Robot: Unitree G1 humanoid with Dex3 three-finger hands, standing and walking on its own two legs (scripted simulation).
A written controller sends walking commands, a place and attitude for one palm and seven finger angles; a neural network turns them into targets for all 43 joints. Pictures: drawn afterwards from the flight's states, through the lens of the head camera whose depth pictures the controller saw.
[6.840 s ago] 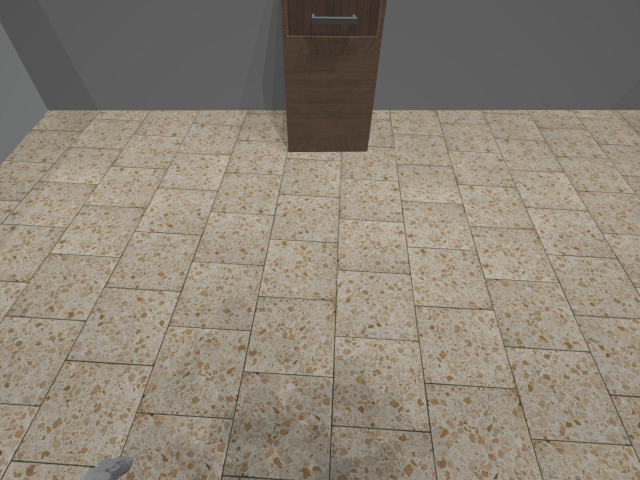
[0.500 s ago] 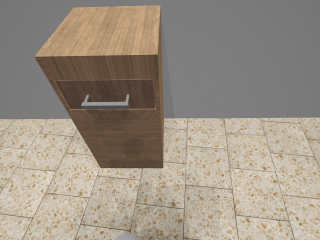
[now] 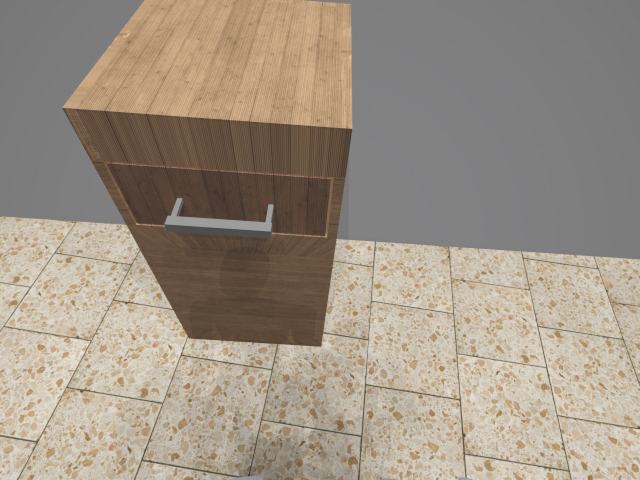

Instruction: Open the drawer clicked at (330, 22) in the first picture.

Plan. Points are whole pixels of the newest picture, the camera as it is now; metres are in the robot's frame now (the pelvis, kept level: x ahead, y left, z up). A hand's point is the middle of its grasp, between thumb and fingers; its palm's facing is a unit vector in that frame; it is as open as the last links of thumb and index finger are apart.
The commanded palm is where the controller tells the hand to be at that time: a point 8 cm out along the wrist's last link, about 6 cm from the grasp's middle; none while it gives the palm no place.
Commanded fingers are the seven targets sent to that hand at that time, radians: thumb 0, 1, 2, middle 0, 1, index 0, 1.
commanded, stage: come to a stop and stand still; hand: left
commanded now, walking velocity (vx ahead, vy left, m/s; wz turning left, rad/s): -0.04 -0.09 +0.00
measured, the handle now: (222, 217) +0.54 +0.23 -0.09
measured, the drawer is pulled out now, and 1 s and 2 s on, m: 0.00 0.00 0.00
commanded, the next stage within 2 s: look again from close up in 0.80 s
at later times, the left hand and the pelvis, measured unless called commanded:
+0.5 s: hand out of the picture +0.02 +0.08 -0.16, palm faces +0.04 -0.97 -0.23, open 7.3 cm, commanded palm none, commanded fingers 0.00 0.90 0.90 -0.20 -0.30 -0.20 -0.30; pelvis -0.04 -0.10 +0.00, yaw +1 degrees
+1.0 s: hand out of the picture -0.07 +0.06 -0.17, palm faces +0.05 -0.98 -0.19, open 7.4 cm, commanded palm none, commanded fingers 0.00 0.90 0.90 -0.20 -0.30 -0.20 -0.30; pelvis -0.06 -0.09 +0.00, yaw +1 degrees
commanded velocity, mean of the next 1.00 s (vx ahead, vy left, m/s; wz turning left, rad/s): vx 0.00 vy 0.00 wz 0.00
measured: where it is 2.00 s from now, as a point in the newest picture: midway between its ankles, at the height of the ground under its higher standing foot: outside the picture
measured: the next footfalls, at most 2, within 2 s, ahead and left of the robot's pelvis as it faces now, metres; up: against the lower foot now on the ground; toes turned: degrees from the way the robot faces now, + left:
right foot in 0.22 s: +0.00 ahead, -0.18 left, +0.00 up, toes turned -3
left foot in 0.52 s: -0.04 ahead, +0.03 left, +0.00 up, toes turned +3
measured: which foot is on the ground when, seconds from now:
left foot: down 0.00-0.22, up 0.24-0.50, down 0.52-1.00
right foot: up 0.00-0.20, down 0.22-1.00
